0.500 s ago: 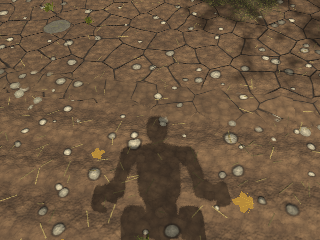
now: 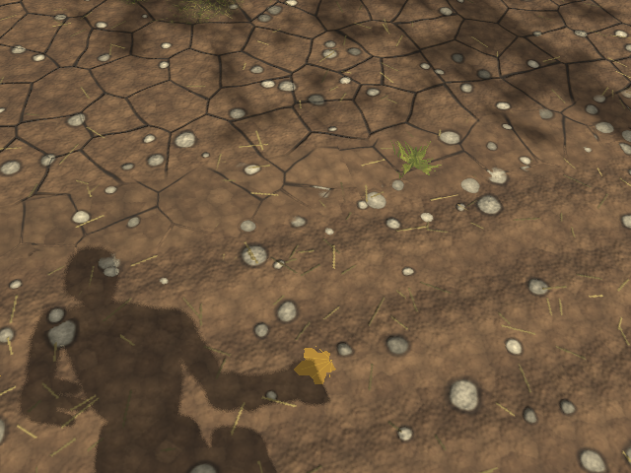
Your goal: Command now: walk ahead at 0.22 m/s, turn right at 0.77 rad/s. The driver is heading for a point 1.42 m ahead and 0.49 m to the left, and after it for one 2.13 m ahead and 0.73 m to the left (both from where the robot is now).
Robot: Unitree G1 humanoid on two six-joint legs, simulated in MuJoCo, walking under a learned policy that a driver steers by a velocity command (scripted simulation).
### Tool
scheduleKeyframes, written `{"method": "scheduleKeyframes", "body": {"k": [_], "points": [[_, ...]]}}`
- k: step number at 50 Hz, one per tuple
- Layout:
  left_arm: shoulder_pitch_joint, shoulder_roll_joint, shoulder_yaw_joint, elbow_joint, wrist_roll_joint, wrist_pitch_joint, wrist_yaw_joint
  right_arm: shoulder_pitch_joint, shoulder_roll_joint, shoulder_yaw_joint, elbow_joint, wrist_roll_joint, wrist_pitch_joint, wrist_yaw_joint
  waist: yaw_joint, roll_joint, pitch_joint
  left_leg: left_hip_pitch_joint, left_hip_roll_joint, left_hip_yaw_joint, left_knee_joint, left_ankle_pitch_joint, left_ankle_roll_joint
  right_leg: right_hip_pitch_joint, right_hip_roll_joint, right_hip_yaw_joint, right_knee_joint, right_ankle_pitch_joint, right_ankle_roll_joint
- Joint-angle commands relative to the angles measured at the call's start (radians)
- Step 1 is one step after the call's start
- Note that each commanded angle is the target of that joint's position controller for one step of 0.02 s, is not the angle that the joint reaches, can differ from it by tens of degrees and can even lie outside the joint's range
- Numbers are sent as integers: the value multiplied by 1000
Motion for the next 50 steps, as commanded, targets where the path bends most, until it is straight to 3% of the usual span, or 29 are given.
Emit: {"method": "scheduleKeyframes", "body": {"k": [1, 2, 4, 6, 8, 12, 14, 16, 17, 18, 19, 20, 21, 23, 26, 30, 34, 36, 37, 39, 40, 41, 42, 43, 44, 45, 47, 49, 50], "points": [[-24, 154, 30, -82, 45, -25, 5, 63, -220, -66, -54, -30, -9, 2, -39, 212, -90, 216, 429, -518, -357, -561, 155, -294, -77, -95, 355, -127, 7], [-23, 145, 29, -68, 41, -30, -9, 42, -170, -52, -52, -21, -11, 9, -32, 194, -68, 185, 368, -440, -353, -551, 137, -297, -81, -104, 410, -61, 5], [29, 83, 3, -27, 40, -41, -34, 64, -130, -40, -26, -16, -29, 23, -26, 194, -55, 180, 277, -327, -358, -460, 112, -282, -81, -117, 479, 19, 16], [6, 62, -12, -20, 44, -57, -45, 136, -130, -44, 15, -5, -52, 38, -49, 168, -26, 186, 243, -302, -361, -409, 128, -297, -86, -130, 457, 56, 21], [-61, 64, -23, -36, 52, -66, -45, 178, -139, -51, 39, 13, -60, 48, -60, 169, -10, 200, 226, -310, -372, -362, 151, -299, -154, -235, 347, 88, 46], [-180, 21, -56, -71, 22, -91, -34, 228, -189, -79, 61, 7, -55, 51, -93, 223, 14, 105, 187, -317, -359, -281, 177, -123, -146, -290, 24, -15, 94], [-156, 18, -61, -67, 9, -102, -18, 200, -204, -90, 60, 8, -45, 53, -64, 224, 20, 11, 175, -317, -321, -244, 184, 31, -125, -302, -122, -42, 77], [-49, 22, -58, -33, 3, -121, 17, 176, -173, -88, 57, 18, -39, 55, -1, 152, -7, -130, 142, -312, -227, -213, 160, 305, -135, -302, -289, 152, 40], [56, 66, -45, -4, 8, -134, 37, 149, -139, -82, 43, 25, -50, 55, 50, 103, -60, -294, 106, -278, -121, -232, 128, 542, -200, -258, -258, 139, 22], [205, 146, -25, 15, 22, -144, 55, 102, -62, -61, 7, 35, -66, 58, 132, -46, -152, -442, 26, -168, 140, -294, 87, 733, -416, -41, -327, -122, -10], [221, 273, 8, 18, 43, -134, 63, 62, -5, -38, -56, 58, -76, 56, 135, -240, -180, -626, -24, -18, 391, -282, 65, 738, -651, 310, -453, -444, -92], [164, 209, 3, 15, 50, -135, 59, 25, -70, -44, -58, 29, -65, 53, 106, -115, -133, -657, 86, -22, 550, -206, 70, 622, -672, 344, -434, -474, -130], [110, 121, -24, 0, 43, -142, 50, 25, -88, -53, -39, 13, -56, 63, 72, -50, -80, -655, 100, -25, 605, -137, 66, 561, -600, 230, -427, -396, -109], [80, 60, -45, 4, 33, -150, 44, 79, -96, -62, -6, -6, -39, 93, 21, -70, -57, -600, 131, 1, 653, -71, 43, 471, -511, 27, -463, -238, -67], [133, 57, -43, 46, 21, -167, 34, 27, -67, -54, -23, -13, -20, 120, 16, -75, 5, -650, 151, 24, 742, 31, 31, 425, -461, -156, -507, -40, -55], [160, 28, -48, 96, 25, -190, 24, -100, -63, -43, -71, -12, -9, 134, 0, -62, 88, -671, 165, 45, 679, 138, 31, 374, -442, -341, -553, 158, -50], [203, 48, -44, 150, 26, -193, 34, -239, -41, -14, -115, -15, -11, 155, 17, -14, 145, -521, 145, 200, 409, 167, 97, 372, -416, -512, -577, 457, -26], [218, 93, -37, 164, 27, -187, 41, -227, -34, -6, -114, -6, -10, 146, -12, -32, 90, -342, 62, 290, 313, 119, 151, 421, -420, -568, -459, 1054, -9], [226, 128, -29, 167, 29, -175, 48, -169, -53, -11, -100, -3, -10, 136, -54, -63, 33, -267, 18, 310, 303, 68, 171, 475, -438, -571, -346, 1320, -5], [173, 202, -6, 146, 40, -138, 54, 156, -135, -48, -16, 5, -18, 112, -223, -108, -157, 90, -54, 274, 287, -76, 218, 432, -484, -546, 82, 1499, -30], [149, 196, -7, 130, 41, -135, 48, 361, -198, -82, 56, -4, -23, 90, -307, -59, -251, 408, -63, 185, 180, -77, 246, 243, -459, -534, 402, 1264, -21], [134, 71, -33, 114, 44, -145, 28, 305, -273, -116, 68, 21, -10, 66, -217, 190, -212, 588, 87, -78, 111, -177, 254, -93, -262, -506, 778, 96, 11], [150, 46, -53, -24, 15, -173, 15, 245, -391, -130, 12, -13, 4, 69, -130, 313, -380, 819, 326, -706, -111, -278, 460, -465, -145, -331, 1069, -139, 57], [7, 106, -49, -42, 25, -198, 16, 300, -340, -130, 11, -7, 8, 55, -201, 78, -359, 777, 320, -728, -207, -279, 425, -523, -210, -196, 1030, -9, 39], [6, 85, -59, -44, 15, -208, 17, 284, -299, -120, 48, -2, -2, 43, -144, 34, -196, 596, 309, -660, -242, -202, 391, -510, -252, -201, 931, 18, 36], [2, 69, -68, -40, 29, -204, 22, 256, -254, -107, 61, -1, -20, 38, -86, -41, -102, 417, 263, -561, -249, -109, 355, -441, -299, -202, 813, 18, 40], [64, 58, -76, -17, 66, -159, 21, 169, -207, -83, 46, 2, -47, 28, 4, -46, -32, 169, 174, -406, -259, -20, 338, -309, -331, -203, 710, -35, 65], [34, 45, -80, -34, 71, -123, 16, 171, -180, -70, 47, 14, -70, 38, 21, -19, 11, 15, 119, -341, -300, -4, 340, -264, -345, -233, 579, -66, 93], [-40, 35, -86, -68, 67, -118, 13, 174, -185, -71, 47, 16, -78, 41, 9, -5, 48, -49, 96, -321, -335, 7, 335, -257, -347, -257, 486, -7, 102]]}}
